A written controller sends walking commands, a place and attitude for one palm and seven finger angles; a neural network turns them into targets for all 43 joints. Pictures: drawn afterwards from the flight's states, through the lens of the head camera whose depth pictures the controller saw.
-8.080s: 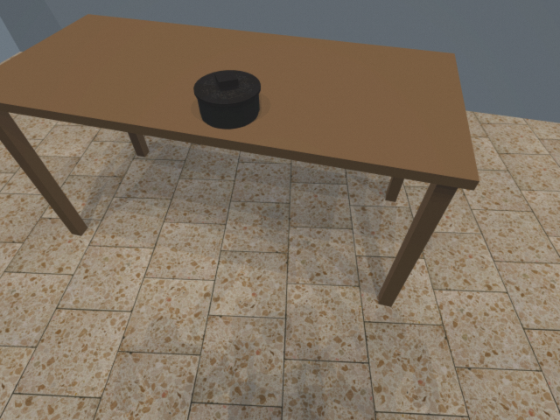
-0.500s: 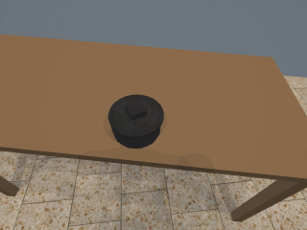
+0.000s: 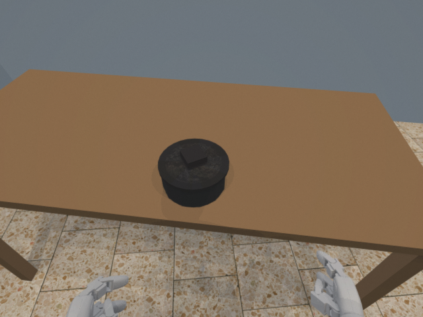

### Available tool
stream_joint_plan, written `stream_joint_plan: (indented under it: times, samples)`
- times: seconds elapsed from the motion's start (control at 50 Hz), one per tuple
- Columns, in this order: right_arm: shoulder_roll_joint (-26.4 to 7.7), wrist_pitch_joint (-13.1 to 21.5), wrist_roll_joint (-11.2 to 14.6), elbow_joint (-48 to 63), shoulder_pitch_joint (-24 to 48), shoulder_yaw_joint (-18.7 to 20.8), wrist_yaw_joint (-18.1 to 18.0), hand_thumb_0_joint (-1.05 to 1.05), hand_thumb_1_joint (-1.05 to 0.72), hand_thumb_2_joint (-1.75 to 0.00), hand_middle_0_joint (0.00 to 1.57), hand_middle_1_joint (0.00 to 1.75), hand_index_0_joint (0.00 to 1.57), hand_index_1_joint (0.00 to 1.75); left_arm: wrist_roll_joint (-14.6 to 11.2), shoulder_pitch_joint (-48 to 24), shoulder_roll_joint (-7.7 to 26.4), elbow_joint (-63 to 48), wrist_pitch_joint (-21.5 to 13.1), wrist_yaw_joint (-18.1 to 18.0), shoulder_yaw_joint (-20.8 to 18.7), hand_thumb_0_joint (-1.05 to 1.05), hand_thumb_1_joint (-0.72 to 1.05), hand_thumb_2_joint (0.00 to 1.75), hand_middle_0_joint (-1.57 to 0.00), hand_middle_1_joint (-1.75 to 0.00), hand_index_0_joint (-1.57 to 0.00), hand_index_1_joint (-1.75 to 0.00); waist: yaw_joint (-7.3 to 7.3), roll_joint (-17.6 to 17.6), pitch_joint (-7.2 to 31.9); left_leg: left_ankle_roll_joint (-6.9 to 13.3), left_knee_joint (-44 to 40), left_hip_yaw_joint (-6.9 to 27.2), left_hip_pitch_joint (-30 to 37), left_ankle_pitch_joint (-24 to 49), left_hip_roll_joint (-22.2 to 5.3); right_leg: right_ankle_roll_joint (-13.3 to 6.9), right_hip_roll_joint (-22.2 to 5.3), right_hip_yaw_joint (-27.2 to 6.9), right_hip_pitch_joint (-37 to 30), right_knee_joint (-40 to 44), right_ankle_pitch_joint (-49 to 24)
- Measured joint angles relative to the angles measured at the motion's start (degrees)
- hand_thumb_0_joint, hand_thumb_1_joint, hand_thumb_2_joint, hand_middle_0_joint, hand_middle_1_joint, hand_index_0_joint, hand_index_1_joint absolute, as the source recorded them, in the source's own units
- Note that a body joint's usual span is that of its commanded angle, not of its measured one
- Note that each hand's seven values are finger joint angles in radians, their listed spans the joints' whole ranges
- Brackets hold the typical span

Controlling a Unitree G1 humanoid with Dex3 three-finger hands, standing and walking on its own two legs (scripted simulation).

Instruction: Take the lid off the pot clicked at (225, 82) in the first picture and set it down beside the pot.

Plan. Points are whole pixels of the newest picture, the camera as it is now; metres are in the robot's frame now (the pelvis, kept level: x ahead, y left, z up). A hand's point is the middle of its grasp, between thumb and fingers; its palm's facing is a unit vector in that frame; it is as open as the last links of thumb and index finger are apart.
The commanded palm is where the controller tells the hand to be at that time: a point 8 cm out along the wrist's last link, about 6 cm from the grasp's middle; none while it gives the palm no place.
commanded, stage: lift the closed hand beside the body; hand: left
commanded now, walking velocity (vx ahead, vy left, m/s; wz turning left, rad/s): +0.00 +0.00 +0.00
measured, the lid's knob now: (193, 156) +0.47 +0.08 +0.04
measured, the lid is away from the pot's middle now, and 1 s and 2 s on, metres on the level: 0.00 0.00 0.00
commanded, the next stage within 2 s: raise the hand higher, near the body in 0.28 s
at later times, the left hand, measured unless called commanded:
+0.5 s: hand (84, 306) +0.14 +0.23 +0.00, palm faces +0.27 -0.88 -0.39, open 3.1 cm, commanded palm +0.09 +0.26 +0.03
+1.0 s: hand (79, 266) +0.18 +0.23 +0.07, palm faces +0.30 -0.85 -0.43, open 3.1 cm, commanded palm +0.13 +0.27 +0.10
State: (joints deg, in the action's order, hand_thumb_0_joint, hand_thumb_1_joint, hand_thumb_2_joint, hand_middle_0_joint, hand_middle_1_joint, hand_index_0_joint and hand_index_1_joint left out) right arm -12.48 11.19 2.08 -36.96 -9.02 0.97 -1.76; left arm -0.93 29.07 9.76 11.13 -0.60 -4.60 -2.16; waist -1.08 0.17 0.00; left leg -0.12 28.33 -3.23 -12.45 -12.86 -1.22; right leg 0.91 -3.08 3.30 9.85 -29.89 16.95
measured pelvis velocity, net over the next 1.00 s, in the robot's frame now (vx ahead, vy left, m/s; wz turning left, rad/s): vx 0.04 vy -0.01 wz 0.01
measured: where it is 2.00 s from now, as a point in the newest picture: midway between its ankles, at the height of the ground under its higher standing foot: outside the picture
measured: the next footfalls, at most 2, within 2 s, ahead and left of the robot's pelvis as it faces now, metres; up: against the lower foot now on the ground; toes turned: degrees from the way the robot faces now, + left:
none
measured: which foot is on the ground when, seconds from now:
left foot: down 0.00-1.00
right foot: down 0.00-1.00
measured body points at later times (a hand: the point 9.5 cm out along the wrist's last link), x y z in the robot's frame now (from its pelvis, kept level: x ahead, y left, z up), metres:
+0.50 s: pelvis +0.02 -0.01 +0.00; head +0.01 -0.03 +0.45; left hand +0.12 +0.27 +0.03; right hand +0.20 -0.22 -0.09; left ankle +0.03 +0.12 -0.74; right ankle -0.01 -0.13 -0.74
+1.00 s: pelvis +0.04 -0.01 +0.00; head +0.03 -0.03 +0.45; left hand +0.16 +0.27 +0.09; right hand +0.24 -0.21 -0.08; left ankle +0.03 +0.12 -0.74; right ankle -0.01 -0.13 -0.74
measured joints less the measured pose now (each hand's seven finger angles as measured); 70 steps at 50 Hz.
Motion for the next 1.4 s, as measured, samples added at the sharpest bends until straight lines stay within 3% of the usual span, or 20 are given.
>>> stream_joint_plan:
  times: [0.06,0.12,0.26,0.38,0.68,0.84,1.28,1.32,1.4]
  samples:
    - [-0.5,-0.5,-0.2,3.6,-0.2,0.0,-1.0,0.01,-0.91,-0.9,0.2,0.3,0.22,0.31,-0.2,1.6,1.0,-3.5,-1.3,-0.4,-1.3,0.01,0.91,0.9,-0.72,-0.85,-0.71,-0.85,-1.38,-0.5,-0.7,-0.4,0.6,1.2,-0.4,-0.1,-0.4,-0.4,0.5,1.2,-0.6,0.6,-0.1]
    - [-1.0,-0.7,-0.5,5.1,-1.3,-0.3,-1.5,0.01,-0.9,-0.9,0.2,0.3,0.23,0.32,-0.2,1.8,1.6,-4.4,-1.4,-0.5,-2.0,0.01,0.9,0.9,-0.84,-0.99,-0.84,-0.99,-1.72,-0.4,-2.1,-0.6,1.4,2.0,-1.2,-0.2,-0.8,-0.7,0.9,2.0,-0.5,0.7,-0.3]
    - [0.1,-1.5,-1.3,3.1,-3.4,-1.2,-2.5,0.01,-0.9,-0.9,0.2,0.3,0.22,0.31,-0.2,5.6,2.9,-10.9,-1.6,-0.7,-3.2,0.01,0.9,0.9,-1.12,-1.3,-1.11,-1.3,-1.67,1.1,-1.9,-0.7,1.4,1.9,-1.2,-0.6,-1.0,-0.7,1.2,1.9,-0.6,1.1,-0.2]
    - [1.4,-2.4,-1.3,1.1,-3.8,-1.7,-2.8,0.02,-0.9,-0.9,0.2,0.3,0.21,0.3,0.2,6.0,3.5,-11.3,-1.0,-0.4,-4.5,0.01,0.9,0.9,-1.24,-1.43,-1.23,-1.43,-1.46,2.2,-1.9,-0.6,1.6,1.5,-0.8,-1.3,-0.9,-0.6,1.0,1.5,-0.7,0.5,0.6]
    - [0.8,-1.3,-1.4,1.5,-1.5,-0.9,-3.2,0.02,-0.9,-0.9,0.2,0.3,0.21,0.3,0.3,9.8,5.0,-22.2,-2.0,-0.2,-6.3,0.01,0.9,0.9,-1.3,-1.49,-1.29,-1.49,-2.78,2.2,-1.1,-0.6,-0.1,1.1,1.7,-2.2,-0.6,-0.4,0.7,1.1,-3.1,2.3,1.4]
    - [1.0,-2.3,-1.6,2.0,-1.2,-1.0,-3.0,0.02,-0.9,-0.9,0.2,0.3,0.21,0.3,0.3,9.6,5.4,-25.7,-1.8,0.3,-6.9,0.01,0.89,0.9,-1.3,-1.5,-1.29,-1.49,-3.26,2.0,-1.3,-0.6,-0.8,1.0,2.6,-2.5,-0.6,-0.3,0.7,1.1,-4.0,3.1,1.5]
    - [0.9,-3.6,-1.7,2.3,-0.9,-1.8,-2.7,0.02,-0.9,-0.9,0.2,0.3,0.21,0.3,-0.4,5.2,7.2,-32.6,-3.8,0.1,-10.1,0.01,0.89,0.9,-1.3,-1.5,-1.3,-1.49,-3.14,3.1,-1.8,-0.8,-1.8,0.8,4.0,-2.1,-0.9,-0.5,1.2,0.9,-5.3,4.4,0.9]
    - [0.2,-5.5,-2.3,3.5,-1.4,-2.2,-2.2,0.02,-0.9,-0.9,0.2,0.3,0.21,0.3,10.7,4.7,10.0,-34.6,-1.5,-1.0,-9.2,0.01,0.89,0.9,-1.3,-1.49,-1.3,-1.49,-3.56,2.9,-0.3,-0.8,-0.8,0.7,1.9,-2.3,-1.0,-0.6,1.1,0.8,-3.1,3.1,1.3]
    - [-1.3,-10.5,-2.5,5.3,0.2,-2.0,-0.2,0.02,-0.9,-0.9,0.2,0.3,0.21,0.3,27.4,3.3,15.3,-37.3,2.5,-1.9,-6.9,0.01,0.85,0.9,-1.28,-1.46,-1.27,-1.46,-3.68,3.7,0.3,-0.8,1.4,0.5,-1.8,-2.6,-1.2,-0.8,1.2,0.4,1.0,0.4,1.8]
